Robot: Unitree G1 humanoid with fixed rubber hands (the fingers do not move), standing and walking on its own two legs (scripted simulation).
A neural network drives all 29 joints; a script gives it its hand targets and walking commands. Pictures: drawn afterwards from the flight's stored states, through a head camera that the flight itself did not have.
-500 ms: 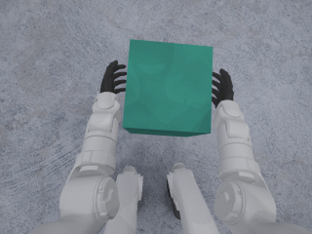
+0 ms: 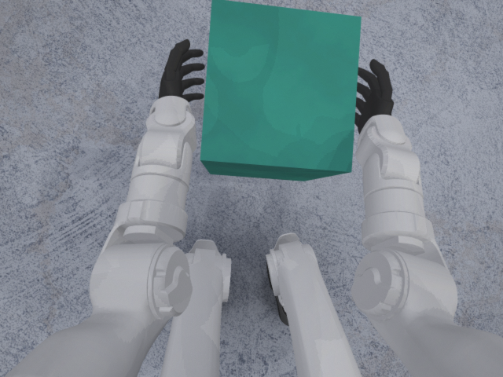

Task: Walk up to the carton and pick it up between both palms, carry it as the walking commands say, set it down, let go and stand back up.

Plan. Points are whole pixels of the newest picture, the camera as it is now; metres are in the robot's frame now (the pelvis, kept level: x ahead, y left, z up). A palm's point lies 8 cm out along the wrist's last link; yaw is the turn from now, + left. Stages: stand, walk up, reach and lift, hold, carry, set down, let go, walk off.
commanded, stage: set down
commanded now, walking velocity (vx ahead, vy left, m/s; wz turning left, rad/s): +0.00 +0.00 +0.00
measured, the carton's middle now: (269, 112) +0.51 -0.05 -0.17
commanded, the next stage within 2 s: none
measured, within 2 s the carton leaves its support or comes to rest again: rests again in 1.82 s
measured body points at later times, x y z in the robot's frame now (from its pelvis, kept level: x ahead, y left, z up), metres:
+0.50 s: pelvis -0.01 -0.01 -0.06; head +0.32 +0.01 +0.25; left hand +0.55 +0.10 -0.18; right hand +0.51 -0.19 -0.18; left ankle +0.10 +0.10 -0.48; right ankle +0.10 -0.13 -0.48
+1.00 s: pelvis -0.01 -0.01 -0.11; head +0.36 -0.01 +0.15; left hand +0.57 +0.08 -0.27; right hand +0.53 -0.21 -0.27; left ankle +0.10 +0.10 -0.48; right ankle +0.10 -0.13 -0.48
